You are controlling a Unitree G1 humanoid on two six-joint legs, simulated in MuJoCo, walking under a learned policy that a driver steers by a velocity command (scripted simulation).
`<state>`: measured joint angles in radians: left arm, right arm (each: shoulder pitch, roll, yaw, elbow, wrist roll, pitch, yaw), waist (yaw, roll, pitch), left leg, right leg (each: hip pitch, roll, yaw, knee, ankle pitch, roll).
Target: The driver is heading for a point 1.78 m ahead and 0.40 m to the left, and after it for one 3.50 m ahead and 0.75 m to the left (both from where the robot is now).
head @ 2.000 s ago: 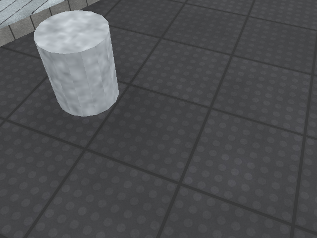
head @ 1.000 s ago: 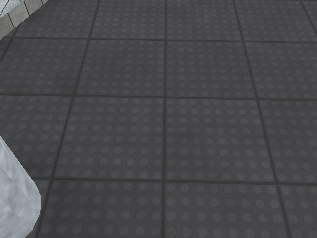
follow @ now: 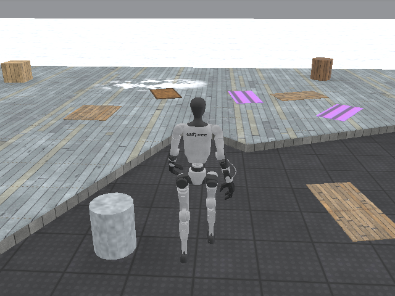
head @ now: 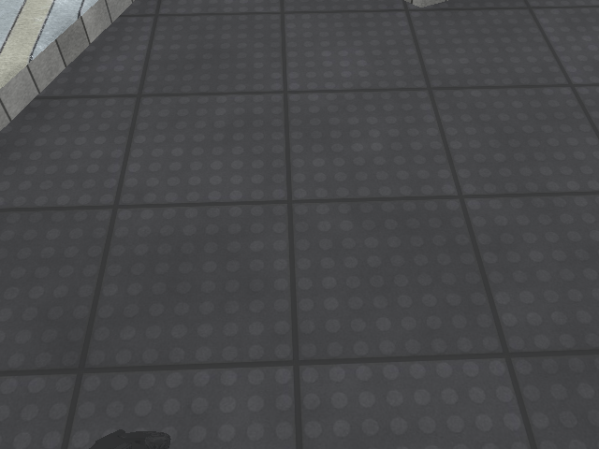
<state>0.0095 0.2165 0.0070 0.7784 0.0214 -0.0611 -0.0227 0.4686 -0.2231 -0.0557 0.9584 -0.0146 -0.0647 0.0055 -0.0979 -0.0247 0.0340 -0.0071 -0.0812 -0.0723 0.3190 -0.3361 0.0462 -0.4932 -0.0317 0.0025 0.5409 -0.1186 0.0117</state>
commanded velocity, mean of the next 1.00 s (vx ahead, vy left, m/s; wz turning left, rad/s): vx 0.50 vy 0.00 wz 0.35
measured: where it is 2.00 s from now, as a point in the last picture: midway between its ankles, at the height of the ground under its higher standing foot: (191, 266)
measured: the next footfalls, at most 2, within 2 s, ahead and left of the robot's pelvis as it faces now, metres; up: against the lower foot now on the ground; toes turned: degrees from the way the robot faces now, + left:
right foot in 0.02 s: +0.17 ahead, -0.11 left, +0.00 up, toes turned +1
left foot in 0.56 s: +0.38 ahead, +0.15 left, +0.00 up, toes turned +25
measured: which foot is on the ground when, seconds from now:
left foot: down 0.00-0.04, up 0.06-0.54, down 0.56-1.00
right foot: up 0.00-0.00, down 0.02-0.58, up 0.60-1.00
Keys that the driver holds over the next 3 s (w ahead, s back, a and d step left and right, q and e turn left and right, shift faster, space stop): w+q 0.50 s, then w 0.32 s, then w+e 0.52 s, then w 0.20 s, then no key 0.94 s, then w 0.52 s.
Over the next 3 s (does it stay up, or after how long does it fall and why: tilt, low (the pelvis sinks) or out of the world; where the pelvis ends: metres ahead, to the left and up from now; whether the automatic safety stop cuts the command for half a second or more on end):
stays up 1.09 0.28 0.01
